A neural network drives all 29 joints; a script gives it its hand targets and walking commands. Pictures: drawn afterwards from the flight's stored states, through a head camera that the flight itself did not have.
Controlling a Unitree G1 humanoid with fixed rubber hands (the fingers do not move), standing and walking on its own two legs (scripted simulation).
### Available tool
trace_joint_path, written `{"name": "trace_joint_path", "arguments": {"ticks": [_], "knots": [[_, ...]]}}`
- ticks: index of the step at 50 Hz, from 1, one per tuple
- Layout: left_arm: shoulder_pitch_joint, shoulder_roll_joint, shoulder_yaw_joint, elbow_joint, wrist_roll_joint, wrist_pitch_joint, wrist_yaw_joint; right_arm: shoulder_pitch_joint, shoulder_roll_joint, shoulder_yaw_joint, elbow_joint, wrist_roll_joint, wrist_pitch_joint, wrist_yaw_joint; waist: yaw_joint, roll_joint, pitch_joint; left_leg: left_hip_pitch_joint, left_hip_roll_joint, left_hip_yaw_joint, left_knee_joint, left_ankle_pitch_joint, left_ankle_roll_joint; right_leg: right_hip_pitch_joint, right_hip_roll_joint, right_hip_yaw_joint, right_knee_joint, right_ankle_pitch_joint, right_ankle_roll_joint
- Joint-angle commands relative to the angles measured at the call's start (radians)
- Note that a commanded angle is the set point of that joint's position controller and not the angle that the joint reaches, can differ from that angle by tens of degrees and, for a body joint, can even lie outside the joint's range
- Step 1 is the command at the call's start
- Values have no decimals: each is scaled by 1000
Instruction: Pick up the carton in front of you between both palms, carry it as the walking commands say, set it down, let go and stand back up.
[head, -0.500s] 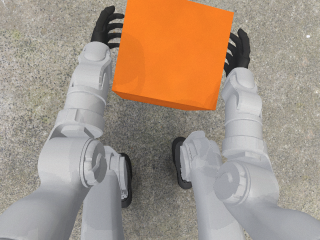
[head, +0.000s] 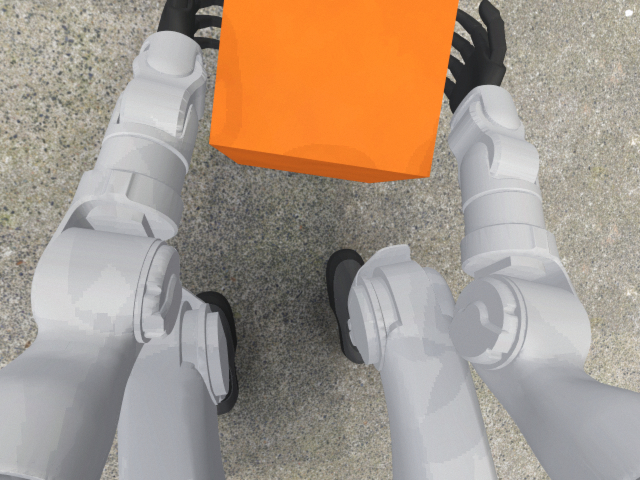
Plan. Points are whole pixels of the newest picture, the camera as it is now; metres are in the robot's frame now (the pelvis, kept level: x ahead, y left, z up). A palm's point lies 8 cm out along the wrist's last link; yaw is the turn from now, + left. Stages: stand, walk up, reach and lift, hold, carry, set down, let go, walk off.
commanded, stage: set down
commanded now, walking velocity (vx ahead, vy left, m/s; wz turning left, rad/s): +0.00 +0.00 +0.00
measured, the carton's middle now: (322, 87) +0.51 -0.08 -0.23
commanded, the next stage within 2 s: none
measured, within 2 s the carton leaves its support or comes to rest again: rests again in 0.68 s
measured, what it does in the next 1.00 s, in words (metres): stands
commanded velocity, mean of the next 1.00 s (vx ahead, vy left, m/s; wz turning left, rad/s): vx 0.00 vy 0.00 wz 0.00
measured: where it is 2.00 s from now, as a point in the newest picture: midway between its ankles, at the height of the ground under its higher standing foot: (288, 348)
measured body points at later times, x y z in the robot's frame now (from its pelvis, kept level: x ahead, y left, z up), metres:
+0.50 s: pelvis -0.01 +0.00 -0.01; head +0.35 +0.02 +0.26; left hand +0.55 +0.08 -0.19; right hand +0.49 -0.22 -0.17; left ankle +0.09 +0.11 -0.35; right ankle +0.13 -0.14 -0.35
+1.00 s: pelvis -0.01 +0.00 -0.02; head +0.35 +0.03 +0.24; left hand +0.56 +0.08 -0.20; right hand +0.47 -0.23 -0.19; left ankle +0.09 +0.11 -0.35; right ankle +0.13 -0.14 -0.35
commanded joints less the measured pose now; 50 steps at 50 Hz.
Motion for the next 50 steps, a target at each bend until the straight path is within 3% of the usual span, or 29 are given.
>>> {"name": "trace_joint_path", "arguments": {"ticks": [1,7,14,21,42,45,48,50], "knots": [[-491,-868,-252,-180,-101,-77,-203,-485,844,420,-24,89,-2,244,7,218,-1090,648,-82,15,-202,372,-7,546,81,-140,-65,364,-10],[-522,-833,-250,-141,-121,-95,-202,-506,806,394,-13,76,-26,220,-22,210,-1053,600,-86,17,-185,327,-9,557,81,-145,-54,344,-11],[-517,-750,-176,-58,-70,-100,-206,-526,762,336,49,48,-34,215,11,207,-919,484,-82,25,-184,224,4,522,84,-123,-50,261,-18],[-527,-698,-154,-24,-66,-115,-211,-536,706,301,85,25,-55,206,6,193,-837,433,-80,14,-175,215,10,503,83,-111,-37,258,-25],[-451,-486,-75,101,26,-106,-197,-473,500,177,214,-20,-78,207,43,112,-631,418,-52,-20,-166,185,26,388,64,-110,-7,173,-17],[-447,-347,-72,95,21,-120,-170,-412,380,130,230,-21,-102,172,44,108,-659,452,-39,-18,-159,196,14,427,52,-121,-2,192,-3],[-387,83,-39,77,2,-147,-74,-231,-36,38,261,-3,-160,58,29,124,-697,513,-6,-22,-166,196,-9,470,24,-128,-11,202,14],[-380,240,-77,98,-47,-157,-24,-193,-221,56,272,65,-208,-12,18,133,-715,542,12,-40,-161,199,-16,478,14,-128,-17,220,22]]}}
